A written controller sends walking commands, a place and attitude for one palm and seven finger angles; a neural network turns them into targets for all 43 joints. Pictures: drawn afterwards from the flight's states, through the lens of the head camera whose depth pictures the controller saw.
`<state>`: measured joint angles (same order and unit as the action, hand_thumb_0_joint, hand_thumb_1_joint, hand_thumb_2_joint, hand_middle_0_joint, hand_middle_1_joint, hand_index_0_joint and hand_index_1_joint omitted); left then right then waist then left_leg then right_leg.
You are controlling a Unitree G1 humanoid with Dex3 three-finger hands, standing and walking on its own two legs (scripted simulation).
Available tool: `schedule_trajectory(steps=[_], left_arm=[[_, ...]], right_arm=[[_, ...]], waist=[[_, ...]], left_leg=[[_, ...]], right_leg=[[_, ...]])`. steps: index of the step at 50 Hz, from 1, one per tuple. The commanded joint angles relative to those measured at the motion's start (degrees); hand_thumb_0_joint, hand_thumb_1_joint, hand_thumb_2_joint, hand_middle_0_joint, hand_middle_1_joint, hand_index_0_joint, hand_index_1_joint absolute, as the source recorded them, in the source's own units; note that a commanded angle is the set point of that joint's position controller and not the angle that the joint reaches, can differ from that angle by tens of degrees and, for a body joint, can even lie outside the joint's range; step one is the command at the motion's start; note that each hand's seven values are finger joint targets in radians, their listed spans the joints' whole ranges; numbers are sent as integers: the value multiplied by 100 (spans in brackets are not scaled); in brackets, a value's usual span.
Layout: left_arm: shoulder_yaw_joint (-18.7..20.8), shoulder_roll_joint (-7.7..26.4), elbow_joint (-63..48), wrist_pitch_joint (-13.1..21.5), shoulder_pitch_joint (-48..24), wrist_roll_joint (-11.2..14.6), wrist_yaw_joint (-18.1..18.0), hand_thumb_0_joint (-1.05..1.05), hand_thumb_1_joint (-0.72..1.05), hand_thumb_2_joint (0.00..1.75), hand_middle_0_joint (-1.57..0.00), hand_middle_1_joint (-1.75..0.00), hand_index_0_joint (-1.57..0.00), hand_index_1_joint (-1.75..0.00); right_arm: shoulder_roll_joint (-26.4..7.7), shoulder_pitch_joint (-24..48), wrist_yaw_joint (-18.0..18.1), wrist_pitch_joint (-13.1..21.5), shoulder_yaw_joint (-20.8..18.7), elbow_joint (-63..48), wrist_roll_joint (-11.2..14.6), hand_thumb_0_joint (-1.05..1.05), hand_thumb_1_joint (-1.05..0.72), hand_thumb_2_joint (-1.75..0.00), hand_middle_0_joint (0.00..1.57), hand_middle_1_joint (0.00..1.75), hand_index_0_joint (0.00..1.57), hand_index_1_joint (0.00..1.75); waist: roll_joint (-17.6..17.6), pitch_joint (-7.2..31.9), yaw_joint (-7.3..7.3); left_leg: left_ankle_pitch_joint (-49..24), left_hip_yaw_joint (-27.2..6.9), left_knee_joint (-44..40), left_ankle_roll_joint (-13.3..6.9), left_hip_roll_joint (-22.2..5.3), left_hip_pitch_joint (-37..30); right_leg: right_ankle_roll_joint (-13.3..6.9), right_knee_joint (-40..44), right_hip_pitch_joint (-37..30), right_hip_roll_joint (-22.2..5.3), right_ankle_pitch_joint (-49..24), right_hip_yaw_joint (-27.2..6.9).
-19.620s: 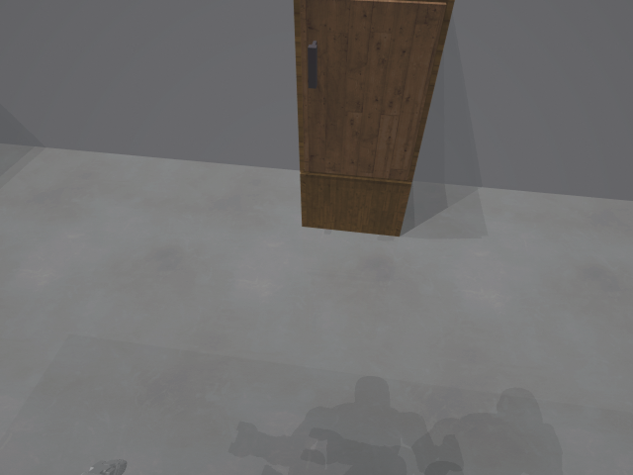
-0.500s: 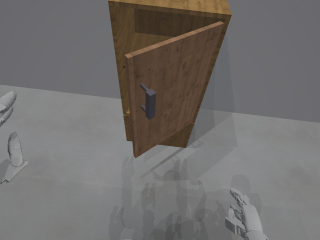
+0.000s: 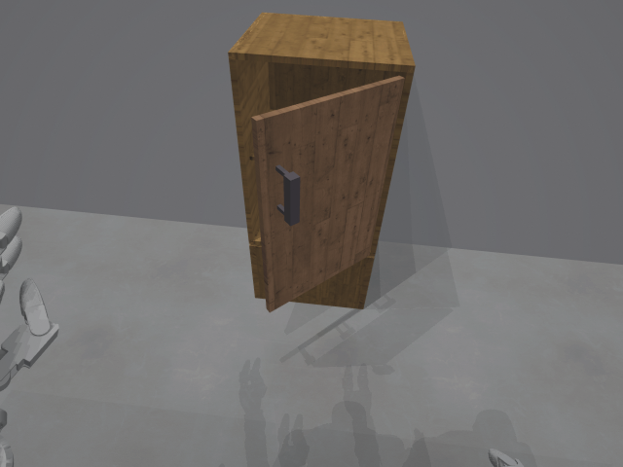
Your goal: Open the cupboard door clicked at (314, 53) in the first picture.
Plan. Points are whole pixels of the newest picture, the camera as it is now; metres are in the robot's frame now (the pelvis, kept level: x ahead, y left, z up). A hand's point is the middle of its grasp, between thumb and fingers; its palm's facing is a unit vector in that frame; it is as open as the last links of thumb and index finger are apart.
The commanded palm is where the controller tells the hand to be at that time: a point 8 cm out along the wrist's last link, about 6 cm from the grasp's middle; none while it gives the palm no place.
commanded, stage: stop stepping back and stand still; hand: left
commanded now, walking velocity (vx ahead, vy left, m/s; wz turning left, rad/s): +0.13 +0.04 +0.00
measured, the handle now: (286, 194) +0.66 +0.08 -0.01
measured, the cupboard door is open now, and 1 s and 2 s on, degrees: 43 43 43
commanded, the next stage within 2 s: let the arm hang, fingers relaxed in 0.58 s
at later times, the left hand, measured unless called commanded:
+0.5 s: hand (22, 332) +0.20 +0.29 +0.16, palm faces +0.42 -0.78 -0.46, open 7.4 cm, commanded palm +0.14 +0.32 +0.18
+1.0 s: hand out of the picture +0.02 +0.20 -0.17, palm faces -0.02 -0.98 -0.19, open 7.2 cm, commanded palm none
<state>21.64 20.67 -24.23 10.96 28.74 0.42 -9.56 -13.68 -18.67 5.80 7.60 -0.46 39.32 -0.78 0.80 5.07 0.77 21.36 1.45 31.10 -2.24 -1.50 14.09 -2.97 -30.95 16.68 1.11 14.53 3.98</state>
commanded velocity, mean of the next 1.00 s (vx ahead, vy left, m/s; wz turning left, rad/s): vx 0.02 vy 0.00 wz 0.00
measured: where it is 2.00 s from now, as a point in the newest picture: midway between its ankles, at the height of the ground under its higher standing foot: outside the picture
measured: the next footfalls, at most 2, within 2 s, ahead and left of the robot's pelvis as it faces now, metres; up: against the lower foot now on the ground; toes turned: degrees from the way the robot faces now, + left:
none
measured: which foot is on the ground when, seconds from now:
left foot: down 0.00-1.00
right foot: down 0.00-1.00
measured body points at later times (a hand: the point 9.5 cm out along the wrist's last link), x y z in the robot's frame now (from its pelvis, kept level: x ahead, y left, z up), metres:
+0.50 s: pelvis -0.01 +0.03 +0.00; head -0.01 +0.03 +0.45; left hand +0.17 +0.33 +0.19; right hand +0.14 -0.20 -0.09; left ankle +0.00 +0.13 -0.73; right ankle +0.02 -0.09 -0.73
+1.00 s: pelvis -0.02 +0.02 +0.00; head +0.00 +0.02 +0.45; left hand +0.02 +0.25 -0.15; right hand +0.04 -0.24 -0.14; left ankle +0.00 +0.13 -0.73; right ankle +0.02 -0.09 -0.73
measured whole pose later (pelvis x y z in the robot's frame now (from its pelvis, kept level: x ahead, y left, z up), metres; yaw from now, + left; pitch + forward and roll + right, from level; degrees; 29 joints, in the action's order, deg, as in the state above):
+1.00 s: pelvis -0.02 +0.02 +0.00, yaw +0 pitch -1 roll +0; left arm -0.6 10.2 54.4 -3.0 14.2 -1.5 -0.5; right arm -14.6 -11.4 -0.1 -0.9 0.2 56.2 -1.3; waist 0.5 -3.6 0.7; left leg 13.2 1.3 28.7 -1.1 0.9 14.6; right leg -1.1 -29.0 16.7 -0.9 11.4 3.0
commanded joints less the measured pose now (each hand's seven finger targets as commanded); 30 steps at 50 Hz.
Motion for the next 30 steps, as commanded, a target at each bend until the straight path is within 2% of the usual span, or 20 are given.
schedule_trajectory(steps=[1, 2, 4, 5, 7, 10, 11, 12, 14, 16, 17, 18, 19, 20, 22, 24, 25, 28, 29, 30], left_arm=[[1003, 1434, -1118, 531, -124, 82, -90, 0, 90, 90, -20, -30, -20, -30], [1018, 1411, -1207, 558, -125, 65, -69, 0, 90, 90, -20, -30, -20, -30], [969, 1365, -1216, 584, -305, 18, -61, 0, 90, 90, -20, -30, -20, -30], [917, 1273, -1100, 579, -305, 6, -64, 0, 90, 90, -20, -30, -20, -30], [915, 1268, -923, 598, -287, 26, -50, 0, 90, 90, -20, -30, -20, -30], [796, 1185, -795, 605, -338, 35, -9, 0, 90, 90, -20, -30, -20, -30], [828, 1215, -855, 605, -334, 45, -9, 0, 90, 90, -20, -30, -20, -30], [833, 1230, -921, 616, -384, 54, -1, 0, 90, 90, -20, -30, -20, -30], [929, 1321, -1050, 629, -405, 67, 6, 0, 90, 90, -20, -30, -20, -30], [886, 1233, -1101, 643, -389, 43, 1, 0, 90, 90, -20, -30, -20, -30], [880, 1211, -1093, 647, -382, 31, -6, 0, 90, 90, -20, -30, -20, -30], [872, 1202, -1146, 656, -415, 20, -3, 0, 90, 90, -20, -30, -20, -30], [933, 1292, -1200, 662, -383, 26, -6, 0, 90, 90, -20, -30, -20, -30], [911, 1247, -1162, 667, -304, 35, -3, 0, 90, 90, -20, -30, -20, -30], [877, 1185, -1135, 666, -118, 74, 15, 0, 90, 90, -20, -30, -20, -30], [899, 1166, -987, 645, 83, 121, 31, 0, 90, 90, -20, -30, -20, -30], [862, 1133, -1027, 640, 75, 135, 45, 0, 90, 90, -20, -30, -20, -30], [896, 1153, -1031, 615, 56, 155, 49, 0, 90, 90, -20, -30, -20, -30], [922, 1184, -1029, 591, 52, 155, 43, 0, 90, 90, -20, -30, -20, -30], [900, 1165, -980, 580, 49, 156, 46, 0, 90, 90, -20, -30, -20, -30]], right_arm=[[-592, 906, 53, 422, -179, -1066, 2, 0, -90, -90, 20, 30, 20, 30], [-548, 917, 26, 406, -145, -1054, -11, 0, -90, -90, 20, 30, 20, 30], [-571, 960, 32, 444, -161, -1069, -24, 0, -90, -90, 20, 30, 20, 30], [-567, 931, 25, 466, -161, -1054, -23, 0, -90, -90, 20, 30, 20, 30], [-593, 902, -14, 511, -180, -1018, -23, 0, -90, -90, 20, 30, 20, 30], [-546, 854, -54, 521, -174, -958, -9, 0, -90, -90, 20, 30, 20, 30], [-529, 828, -63, 518, -171, -949, -2, 0, -90, -90, 20, 30, 20, 30], [-536, 846, -70, 520, -159, -943, -13, 0, -90, -90, 20, 30, 20, 30], [-562, 928, -62, 543, -163, -962, -22, 0, -90, -90, 20, 30, 20, 30], [-550, 984, -59, 562, -129, -984, 0, 0, -90, -90, 20, 30, 20, 30], [-542, 1000, -59, 563, -122, -1000, 10, 0, -90, -90, 20, 30, 20, 30], [-540, 1007, -65, 569, -126, -1020, 14, 0, -90, -90, 20, 30, 20, 30], [-535, 1036, -59, 589, -134, -1031, 2, 0, -90, -90, 20, 30, 20, 30], [-525, 1031, -68, 590, -125, -1039, 0, 0, -90, -90, 20, 30, 20, 30], [-545, 1015, -114, 567, -152, -1056, 8, 0, -90, -90, 20, 30, 20, 30], [-525, 1014, -131, 528, -171, -1057, 4, 0, -90, -90, 20, 30, 20, 30], [-517, 1031, -148, 503, -161, -1069, 9, 0, -90, -90, 20, 30, 20, 30], [-506, 1078, -143, 429, -169, -1087, 14, 0, -90, -90, 20, 30, 20, 30], [-513, 1096, -124, 403, -175, -1104, 16, 0, -90, -90, 20, 30, 20, 30], [-491, 1127, -114, 381, -152, -1120, 13, 0, -90, -90, 20, 30, 20, 30]], waist=[[-375, -374, -1], [-485, -517, 16], [-403, -784, 29], [-255, -820, 40], [69, -632, 35], [56, -717, 42], [161, -672, 39], [92, -643, 46], [-308, -573, 7], [-767, -533, -23], [-795, -477, -45], [-783, -410, -63], [-787, -291, -84], [-717, -230, -90], [-548, 4, -75], [-240, 29, -41], [-260, 26, -36], [-194, -33, -35], [-326, -79, -45], [-247, -140, -50]], left_leg=[[526, -642, -979, -258, -394, 451], [943, -637, -1085, -232, -355, 639], [1268, -766, -1164, -235, -422, 918], [1081, -754, -1071, -239, -415, 972], [495, -524, -632, -192, -252, 839], [606, -245, -238, -107, -72, 534], [457, -216, -246, -91, -65, 430], [300, -268, -390, -88, -88, 343], [140, -599, -946, -106, -297, 294], [89, -1014, -1487, -159, -639, 489], [-83, -1117, -1592, -158, -744, 576], [-485, -1033, -1532, -132, -749, 535], [-978, -905, -1423, -76, -678, 444], [-1432, -729, -1237, -35, -597, 383], [-1878, -423, -861, 80, -398, 202], [-1936, -306, -643, 165, -244, 112], [-1860, -282, -618, 190, -216, 108], [-1473, -296, -755, 171, -191, 36], [-1455, -303, -834, 180, -184, 49], [-1364, -334, -899, 167, -205, 76]], right_leg=[[60, 744, -98, -578, 1306, -1225], [38, 754, -7, -579, 1652, -1200], [52, 675, 67, -463, 1764, -1171], [35, 647, -2, -461, 1584, -1222], [-34, 772, -115, -611, 1273, -1436], [-157, 1182, 436, -860, 2156, -1712], [-161, 1167, 430, -859, 2051, -1628], [-134, 1064, 398, -807, 1752, -1518], [49, 625, 210, -490, 1039, -1102], [224, 6, -162, -203, 177, -639], [277, -171, -354, -161, -115, -471], [302, -205, -481, -159, -373, -391], [293, -157, -598, -188, -614, -385], [283, -39, -710, -230, -848, -409], [204, 177, -873, -334, -1357, -608], [129, 425, -845, -482, -1752, -824], [116, 511, -847, -508, -1761, -894], [147, 736, -675, -479, -1291, -920], [153, 767, -660, -462, -1211, -887], [183, 821, -629, -443, -1087, -869]])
